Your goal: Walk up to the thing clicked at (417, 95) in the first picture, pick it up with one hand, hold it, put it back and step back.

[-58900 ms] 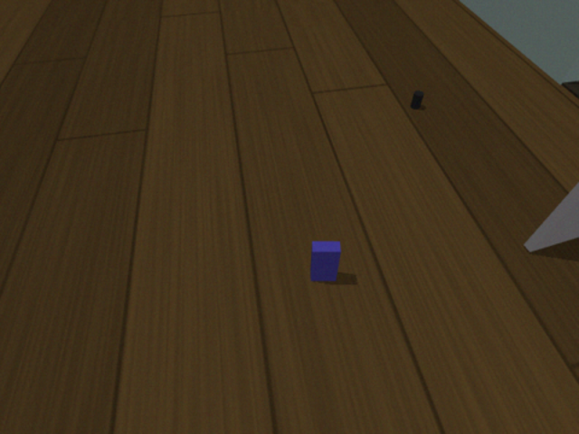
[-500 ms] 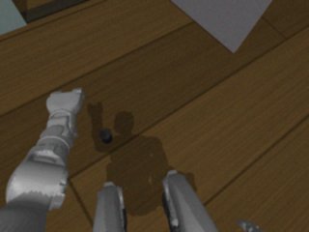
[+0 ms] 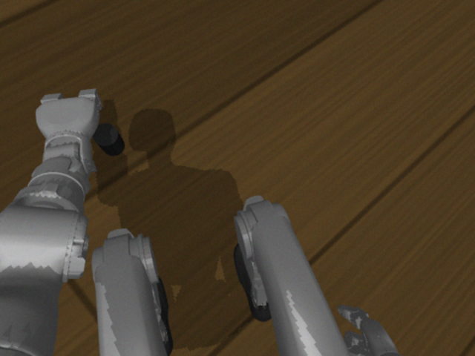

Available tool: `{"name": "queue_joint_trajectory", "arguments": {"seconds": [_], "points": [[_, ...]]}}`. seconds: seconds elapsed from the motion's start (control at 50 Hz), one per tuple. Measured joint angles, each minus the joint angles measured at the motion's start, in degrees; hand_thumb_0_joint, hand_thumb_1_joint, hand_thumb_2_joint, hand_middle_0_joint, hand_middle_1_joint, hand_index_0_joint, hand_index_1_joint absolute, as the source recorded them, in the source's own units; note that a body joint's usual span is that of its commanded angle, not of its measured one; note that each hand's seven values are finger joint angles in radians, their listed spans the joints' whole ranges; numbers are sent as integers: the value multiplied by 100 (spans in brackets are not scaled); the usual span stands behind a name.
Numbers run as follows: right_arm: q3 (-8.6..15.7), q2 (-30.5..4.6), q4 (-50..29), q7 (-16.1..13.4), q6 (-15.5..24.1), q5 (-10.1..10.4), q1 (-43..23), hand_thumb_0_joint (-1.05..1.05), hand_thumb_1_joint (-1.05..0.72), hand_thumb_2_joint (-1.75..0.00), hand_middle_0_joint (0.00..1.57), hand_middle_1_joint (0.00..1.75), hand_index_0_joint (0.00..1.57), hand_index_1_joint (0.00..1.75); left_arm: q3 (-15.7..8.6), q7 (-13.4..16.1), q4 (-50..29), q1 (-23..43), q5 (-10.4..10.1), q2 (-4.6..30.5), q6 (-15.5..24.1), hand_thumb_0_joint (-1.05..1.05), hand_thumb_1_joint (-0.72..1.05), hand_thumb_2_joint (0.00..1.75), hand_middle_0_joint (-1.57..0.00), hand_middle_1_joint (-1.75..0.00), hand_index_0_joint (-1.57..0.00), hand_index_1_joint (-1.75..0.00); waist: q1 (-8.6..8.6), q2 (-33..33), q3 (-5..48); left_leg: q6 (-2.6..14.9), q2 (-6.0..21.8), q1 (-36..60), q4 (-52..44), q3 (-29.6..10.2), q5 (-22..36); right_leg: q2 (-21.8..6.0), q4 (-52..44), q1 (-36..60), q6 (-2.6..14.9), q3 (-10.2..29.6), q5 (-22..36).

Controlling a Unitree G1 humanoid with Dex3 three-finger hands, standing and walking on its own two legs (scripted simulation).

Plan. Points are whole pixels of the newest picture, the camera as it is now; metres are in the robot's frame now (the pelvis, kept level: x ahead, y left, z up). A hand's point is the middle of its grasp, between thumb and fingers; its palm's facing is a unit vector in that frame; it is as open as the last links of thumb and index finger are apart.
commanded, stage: approach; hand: left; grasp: from above
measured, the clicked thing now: (109, 140) +0.56 +0.16 -0.36
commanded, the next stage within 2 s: rest palm in 0.28 s
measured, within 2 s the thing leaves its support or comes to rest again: neither
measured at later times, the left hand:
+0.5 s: hand (100, 140) +0.54 +0.17 -0.30, palm faces -0.40 -0.05 -0.92, open 12.4 cm
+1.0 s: hand (104, 148) +0.52 +0.17 -0.32, palm faces -0.41 -0.04 -0.91, open 12.4 cm
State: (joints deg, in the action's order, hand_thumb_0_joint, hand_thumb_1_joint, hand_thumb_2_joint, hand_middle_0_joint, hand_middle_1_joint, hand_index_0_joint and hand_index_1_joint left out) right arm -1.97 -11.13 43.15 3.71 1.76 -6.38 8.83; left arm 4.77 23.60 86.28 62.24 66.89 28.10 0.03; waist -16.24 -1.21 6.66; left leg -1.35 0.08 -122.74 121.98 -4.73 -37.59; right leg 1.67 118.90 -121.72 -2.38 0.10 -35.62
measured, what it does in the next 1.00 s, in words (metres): lowers itself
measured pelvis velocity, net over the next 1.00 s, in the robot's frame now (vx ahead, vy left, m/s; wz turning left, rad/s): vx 0.01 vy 0.01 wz -0.11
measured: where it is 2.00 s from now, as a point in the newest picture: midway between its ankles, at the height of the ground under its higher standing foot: (209, 311)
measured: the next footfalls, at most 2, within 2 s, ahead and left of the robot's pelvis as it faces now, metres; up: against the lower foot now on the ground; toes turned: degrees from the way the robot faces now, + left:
none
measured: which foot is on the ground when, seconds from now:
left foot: down 0.00-1.00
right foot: down 0.00-1.00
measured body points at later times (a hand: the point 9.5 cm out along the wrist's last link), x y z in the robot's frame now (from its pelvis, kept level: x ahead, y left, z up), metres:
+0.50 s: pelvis +0.02 +0.00 -0.09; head +0.31 +0.04 +0.25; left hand +0.55 +0.17 -0.25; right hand +0.00 -0.25 -0.18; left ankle +0.08 +0.13 -0.37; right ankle +0.10 -0.13 -0.37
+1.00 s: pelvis +0.01 +0.01 -0.10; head +0.28 +0.07 +0.25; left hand +0.54 +0.17 -0.26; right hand -0.02 -0.26 -0.17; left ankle +0.08 +0.13 -0.37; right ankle +0.10 -0.13 -0.37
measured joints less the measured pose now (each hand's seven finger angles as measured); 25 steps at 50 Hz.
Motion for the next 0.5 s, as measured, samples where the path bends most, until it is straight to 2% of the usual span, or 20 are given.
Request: {"name": "queue_joint_trajectory", "arguments": {"seconds": [0.06, 0.14, 0.26, 0.32, 0.36, 0.44, 0.5], "points": [[-95, 34, 66, 64, 60, -83, -21, 1, -92, -90, 20, 30, 20, 30, -16, -14, 266, 180, -1, 78, 99, 0, -27, 78, -37, -76, -35, -78, -102, 26, -129, -12, -15, -256, 331, -40, -34, 14, 322, -257, -12, -21, -25], [-265, 5, 83, 150, 170, -187, 27, 1, -91, -90, 20, 30, 20, 30, -112, 95, 618, 413, 151, 234, 291, 0, -26, 77, -35, -78, -35, -79, -275, 110, -268, -39, -30, -586, 767, -129, -111, 38, 724, -583, -11, -82, -73], [-476, -163, -79, 309, 302, -337, 122, 1, -91, -89, 20, 30, 20, 30, -391, 522, 1045, 621, 558, 655, 466, 0, -26, 77, -32, -81, -33, -81, -553, 264, -559, -109, -41, -965, 1357, -315, -272, 85, 1212, -940, -19, -218, -167], [-523, -252, -174, 419, 357, -423, 164, 1, -91, -89, 20, 30, 20, 30, -529, 792, 1111, 588, 653, 848, 437, 0, -26, 77, -30, -83, -32, -82, -623, 322, -697, -127, -35, -1080, 1564, -384, -362, 111, 1370, -1049, -31, -268, -218], [-540, -303, -202, 508, 401, -489, 172, 1, -91, -89, 20, 30, 20, 30, -654, 873, 1017, 539, 645, 958, 422, 0, -25, 76, -29, -83, -32, -82, -638, 341, -786, -131, -34, -1124, 1670, -416, -421, 121, 1449, -1086, -41, -290, -259], [-549, -380, -206, 718, 468, -576, 175, 0, -91, -89, 20, 30, 20, 30, -808, 915, 658, 374, 505, 1050, 341, 0, -23, 75, -28, -82, -32, -80, -594, 320, -903, -123, -29, -1147, 1839, -450, -550, 135, 1580, -1097, -69, -310, -363], [-518, -406, -160, 862, 477, -578, 180, 0, -91, -89, 20, 30, 20, 30, -757, 906, 466, 289, 369, 1001, 266, 0, -22, 73, -29, -80, -32, -79, -495, 251, -879, -109, -20, -1142, 1927, -457, -641, 144, 1650, -1090, -84, -311, -439]]}}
